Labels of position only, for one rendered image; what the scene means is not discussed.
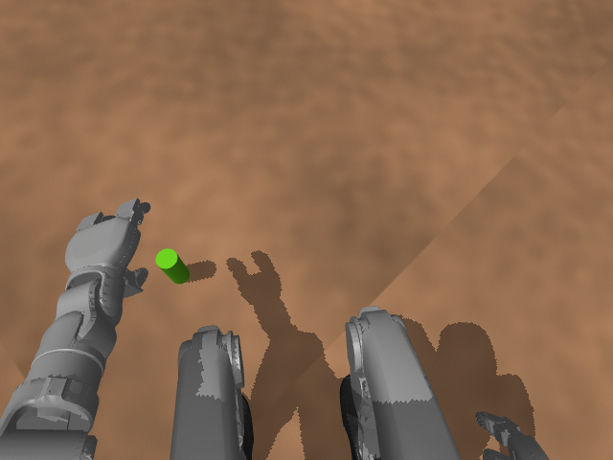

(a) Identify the right robot foot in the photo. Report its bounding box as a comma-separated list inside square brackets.
[340, 375, 380, 460]

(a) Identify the can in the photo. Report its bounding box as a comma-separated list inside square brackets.
[155, 248, 190, 284]

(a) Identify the left robot hand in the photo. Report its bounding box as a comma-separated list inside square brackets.
[65, 198, 150, 298]

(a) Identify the left robot arm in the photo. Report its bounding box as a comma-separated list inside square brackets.
[0, 265, 125, 460]

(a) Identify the right robot hand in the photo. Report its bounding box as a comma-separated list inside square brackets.
[475, 411, 550, 460]

